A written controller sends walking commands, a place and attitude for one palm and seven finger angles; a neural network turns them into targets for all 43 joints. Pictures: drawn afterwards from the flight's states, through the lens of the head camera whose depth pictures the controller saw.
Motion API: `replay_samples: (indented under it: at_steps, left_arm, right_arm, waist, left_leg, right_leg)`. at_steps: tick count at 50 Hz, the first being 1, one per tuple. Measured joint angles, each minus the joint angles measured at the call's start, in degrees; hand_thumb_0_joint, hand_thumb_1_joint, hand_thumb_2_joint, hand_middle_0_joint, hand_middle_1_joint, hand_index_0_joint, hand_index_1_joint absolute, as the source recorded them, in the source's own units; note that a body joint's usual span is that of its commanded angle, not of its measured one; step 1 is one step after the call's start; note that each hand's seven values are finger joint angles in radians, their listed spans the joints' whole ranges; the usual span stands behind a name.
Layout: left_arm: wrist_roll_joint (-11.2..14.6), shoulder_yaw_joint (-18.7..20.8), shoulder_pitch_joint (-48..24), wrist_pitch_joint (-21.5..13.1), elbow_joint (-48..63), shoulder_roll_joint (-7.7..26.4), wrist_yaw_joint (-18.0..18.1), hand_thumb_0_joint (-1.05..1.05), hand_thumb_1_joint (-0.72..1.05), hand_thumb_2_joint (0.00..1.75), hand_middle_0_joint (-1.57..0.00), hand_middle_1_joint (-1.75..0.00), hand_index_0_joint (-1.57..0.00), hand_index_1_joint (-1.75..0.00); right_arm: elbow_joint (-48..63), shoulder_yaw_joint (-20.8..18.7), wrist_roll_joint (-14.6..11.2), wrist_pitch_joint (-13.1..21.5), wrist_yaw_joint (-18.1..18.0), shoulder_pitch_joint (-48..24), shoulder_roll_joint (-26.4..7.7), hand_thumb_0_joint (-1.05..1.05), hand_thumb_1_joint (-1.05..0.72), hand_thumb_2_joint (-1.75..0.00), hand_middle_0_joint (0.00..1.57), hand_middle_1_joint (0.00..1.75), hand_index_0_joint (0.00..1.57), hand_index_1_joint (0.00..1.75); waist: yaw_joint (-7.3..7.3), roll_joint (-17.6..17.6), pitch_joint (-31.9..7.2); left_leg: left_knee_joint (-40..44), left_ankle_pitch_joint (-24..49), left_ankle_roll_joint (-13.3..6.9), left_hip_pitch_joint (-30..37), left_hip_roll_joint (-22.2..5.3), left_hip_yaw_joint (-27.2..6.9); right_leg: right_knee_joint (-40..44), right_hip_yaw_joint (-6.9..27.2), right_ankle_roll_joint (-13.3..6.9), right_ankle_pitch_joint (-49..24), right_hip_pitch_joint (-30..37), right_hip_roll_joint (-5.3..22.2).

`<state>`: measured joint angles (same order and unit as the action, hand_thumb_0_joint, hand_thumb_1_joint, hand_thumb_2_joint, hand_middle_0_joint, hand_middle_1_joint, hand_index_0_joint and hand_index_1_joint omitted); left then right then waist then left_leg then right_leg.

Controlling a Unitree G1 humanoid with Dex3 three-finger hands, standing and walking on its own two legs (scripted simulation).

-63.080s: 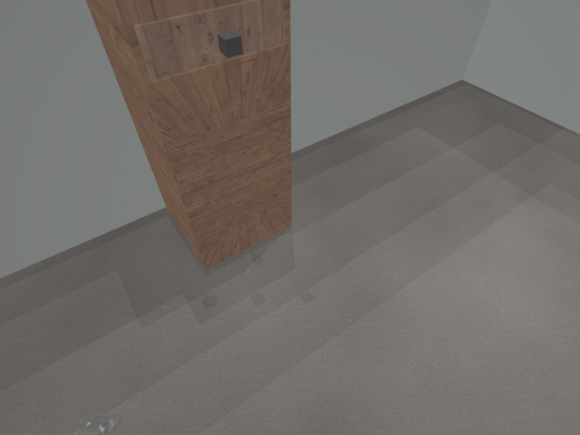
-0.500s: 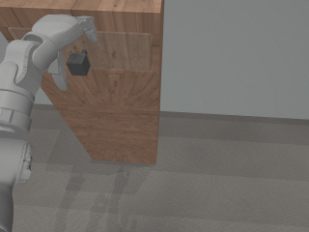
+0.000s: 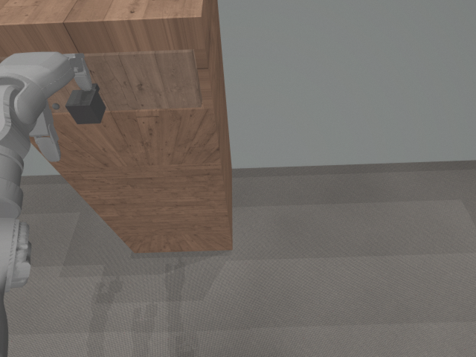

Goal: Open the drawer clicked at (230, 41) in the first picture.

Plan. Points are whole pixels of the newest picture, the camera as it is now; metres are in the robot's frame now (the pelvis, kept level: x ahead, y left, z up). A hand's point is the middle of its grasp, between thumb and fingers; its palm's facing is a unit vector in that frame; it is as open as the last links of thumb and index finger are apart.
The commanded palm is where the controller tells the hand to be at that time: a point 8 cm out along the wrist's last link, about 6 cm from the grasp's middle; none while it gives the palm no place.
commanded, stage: move the hooked fingers above the handle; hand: left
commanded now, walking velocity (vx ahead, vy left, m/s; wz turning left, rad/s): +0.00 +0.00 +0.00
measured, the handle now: (89, 99) +0.54 +0.26 +0.12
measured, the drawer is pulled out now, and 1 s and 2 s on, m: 0.00 0.00 0.00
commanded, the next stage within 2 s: lift the fingers back up to retry in 1.20 s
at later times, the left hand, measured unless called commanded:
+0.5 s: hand (49, 89) +0.49 +0.29 +0.18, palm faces -0.13 +0.00 -0.99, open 13.7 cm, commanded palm +0.48 +0.29 +0.24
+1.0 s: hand (49, 79) +0.50 +0.28 +0.19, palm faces -0.03 -0.02 -1.00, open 13.6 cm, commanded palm +0.48 +0.30 +0.24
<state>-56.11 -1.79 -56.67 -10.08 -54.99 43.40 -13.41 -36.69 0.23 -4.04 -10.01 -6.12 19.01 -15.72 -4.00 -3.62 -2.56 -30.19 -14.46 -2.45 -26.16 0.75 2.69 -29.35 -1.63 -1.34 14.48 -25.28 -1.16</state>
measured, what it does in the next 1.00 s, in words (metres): stands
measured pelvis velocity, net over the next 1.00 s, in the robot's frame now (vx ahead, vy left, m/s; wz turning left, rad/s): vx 0.01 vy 0.02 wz -0.01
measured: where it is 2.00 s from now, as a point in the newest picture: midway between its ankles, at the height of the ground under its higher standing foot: outside the picture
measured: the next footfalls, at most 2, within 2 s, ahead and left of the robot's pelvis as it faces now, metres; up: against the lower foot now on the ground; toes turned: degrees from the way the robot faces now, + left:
none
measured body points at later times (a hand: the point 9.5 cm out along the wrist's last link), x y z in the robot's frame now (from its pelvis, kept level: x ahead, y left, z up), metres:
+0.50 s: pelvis +0.01 +0.00 +0.00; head +0.07 -0.02 +0.44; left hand +0.49 +0.28 +0.24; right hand +0.08 -0.26 -0.14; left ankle +0.00 +0.09 -0.73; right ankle -0.01 -0.10 -0.73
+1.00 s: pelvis +0.01 +0.02 +0.00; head +0.07 +0.00 +0.44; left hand +0.50 +0.28 +0.25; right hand +0.07 -0.26 -0.14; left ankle +0.00 +0.09 -0.73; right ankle -0.01 -0.10 -0.73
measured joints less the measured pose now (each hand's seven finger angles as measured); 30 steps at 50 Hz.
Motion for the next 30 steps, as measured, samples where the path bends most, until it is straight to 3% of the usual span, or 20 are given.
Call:
replay_samples:
  at_steps: [5, 8, 11, 16, 22, 25, 30]
  left_arm:
    - [3.5, -0.4, 1.3, -6.4, 7.5, -1.9, 1.7, 0.00, -0.49, 0.30, -0.32, -1.20, -0.33, -1.21]
    - [3.3, 0.9, -0.7, -5.8, 7.1, -1.7, 5.4, 0.00, -0.49, 0.30, -0.32, -1.20, -0.33, -1.20]
    - [1.9, 2.4, -3.3, -2.8, 4.1, -0.5, 7.9, 0.00, -0.49, 0.30, -0.33, -1.21, -0.33, -1.20]
    - [1.0, 1.9, -4.1, 1.5, 1.9, -2.0, 7.2, 0.00, -0.49, 0.30, -0.39, -1.25, -0.40, -1.28]
    - [-0.3, 2.0, -3.0, 4.2, -1.1, -0.4, 3.6, 0.00, -0.49, 0.30, -0.35, -1.23, -0.37, -1.26]
    - [-0.5, 2.4, -1.3, 3.5, -2.3, 1.1, 1.6, 0.00, -0.49, 0.30, -0.34, -1.22, -0.35, -1.24]
    - [0.8, 3.0, 2.4, -2.2, 2.1, 1.2, -0.3, 0.00, -0.49, 0.30, -0.32, -1.21, -0.33, -1.21]
  right_arm:
    - [-3.0, -2.0, 0.9, 1.2, 0.0, 1.4, -1.5, 0.00, -0.91, -0.89, 0.20, 0.30, 0.20, 0.30]
    - [-3.7, -2.4, 1.1, 1.6, 0.6, 0.5, -2.5, 0.00, -0.91, -0.89, 0.20, 0.30, 0.20, 0.30]
    - [-3.4, -2.5, 1.3, 1.3, 1.5, -0.5, -3.1, 0.00, -0.91, -0.89, 0.20, 0.30, 0.20, 0.30]
    - [-2.7, -1.6, 0.9, -0.9, 2.5, -1.7, -3.1, 0.00, -0.91, -0.89, 0.20, 0.30, 0.20, 0.30]
    - [-0.5, 0.4, -0.2, -2.0, 1.9, -3.7, -0.9, 0.00, -0.91, -0.89, 0.20, 0.30, 0.20, 0.30]
    - [0.8, 0.8, -0.4, -1.5, 1.4, -3.7, -0.2, 0.00, -0.91, -0.89, 0.20, 0.30, 0.20, 0.30]
    - [0.5, -0.3, 0.5, -0.6, 0.7, -1.8, 0.2, 0.00, -0.91, -0.89, 0.20, 0.30, 0.20, 0.30]
  waist:
    - [0.99, 1.2, -0.3]
    - [0.25, 1.5, -0.9]
    - [-0.42, 1.1, -1.6]
    - [0.27, -0.3, -2.6]
    - [-0.62, -0.6, -2.0]
    - [-0.77, -0.3, -1.2]
    - [0.57, 0.6, -0.6]
  left_leg:
    - [-1.2, -0.7, 0.2, -0.9, 0.2, -1.5]
    - [-1.9, -1.2, 0.3, -1.8, 0.1, -1.4]
    - [-2.2, -1.6, 0.2, -2.6, -0.1, -0.9]
    - [-1.2, -1.6, 0.0, -1.4, -0.2, 0.1]
    - [-0.2, -1.3, 0.0, 0.5, -0.3, 0.9]
    - [-0.4, -1.3, 0.0, 0.4, -0.3, 0.9]
    - [-1.2, -1.5, 0.0, -0.9, -0.1, -0.4]
  right_leg:
    - [-0.3, -1.5, -0.2, 0.8, 0.0, 0.2]
    - [-0.8, -1.4, -0.2, 1.1, -0.9, 0.1]
    - [-0.9, -0.9, -0.2, 1.1, -1.9, -0.1]
    - [-0.2, 0.2, 0.2, 0.9, -1.1, -0.2]
    - [-0.1, 1.0, 0.2, 0.8, 0.1, -0.3]
    - [-0.3, 0.9, 0.1, 0.9, 0.1, -0.3]
    - [-0.4, -0.3, 0.1, 1.2, -0.4, -0.1]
